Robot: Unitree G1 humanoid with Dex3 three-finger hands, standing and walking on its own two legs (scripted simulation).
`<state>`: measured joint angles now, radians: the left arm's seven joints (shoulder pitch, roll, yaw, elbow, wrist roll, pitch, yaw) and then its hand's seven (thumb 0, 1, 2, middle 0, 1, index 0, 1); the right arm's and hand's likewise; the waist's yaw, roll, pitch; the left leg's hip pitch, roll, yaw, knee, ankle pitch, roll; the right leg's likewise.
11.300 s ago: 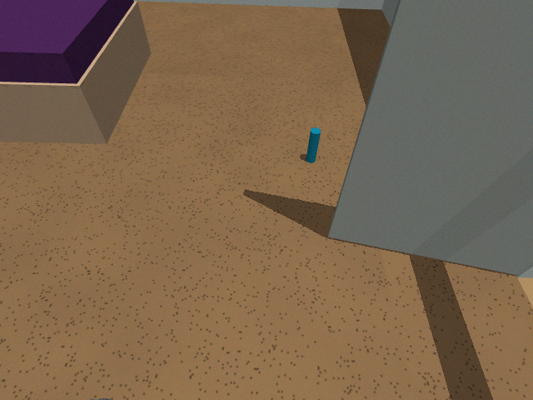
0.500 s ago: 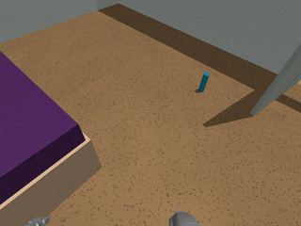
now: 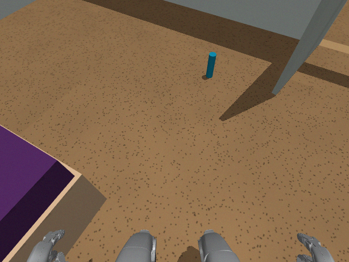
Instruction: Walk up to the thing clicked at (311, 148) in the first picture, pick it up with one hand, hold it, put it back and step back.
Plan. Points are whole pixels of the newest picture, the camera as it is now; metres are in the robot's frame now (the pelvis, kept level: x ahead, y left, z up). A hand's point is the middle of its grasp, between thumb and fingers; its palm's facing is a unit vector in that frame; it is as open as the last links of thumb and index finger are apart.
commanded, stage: walk up
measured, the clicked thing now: (210, 65) +1.43 -0.19 -0.62
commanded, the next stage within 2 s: stand in 1.56 s
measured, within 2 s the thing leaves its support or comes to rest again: neither
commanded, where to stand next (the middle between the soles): +0.05 +0.00 m, yaw -17 degrees
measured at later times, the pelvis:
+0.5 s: pelvis -0.05 -0.01 +0.02, yaw -15 degrees
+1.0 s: pelvis -0.04 -0.02 +0.03, yaw -20 degrees
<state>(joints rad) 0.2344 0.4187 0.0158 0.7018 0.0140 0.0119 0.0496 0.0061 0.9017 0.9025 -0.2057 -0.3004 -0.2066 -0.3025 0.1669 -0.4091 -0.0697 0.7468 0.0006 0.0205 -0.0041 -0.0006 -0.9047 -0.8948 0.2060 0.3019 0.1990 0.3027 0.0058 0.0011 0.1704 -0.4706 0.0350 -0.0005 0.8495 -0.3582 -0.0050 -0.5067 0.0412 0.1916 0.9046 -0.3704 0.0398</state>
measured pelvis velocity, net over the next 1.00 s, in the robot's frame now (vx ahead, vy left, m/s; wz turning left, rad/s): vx -0.04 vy -0.02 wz -0.35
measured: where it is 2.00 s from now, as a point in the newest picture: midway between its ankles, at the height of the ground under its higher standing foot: outside the picture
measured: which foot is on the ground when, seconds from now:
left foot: down 0.00-0.34, up 0.36-0.56, down 0.58-1.00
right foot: down 0.00-0.02, up 0.04-0.30, down 0.32-1.00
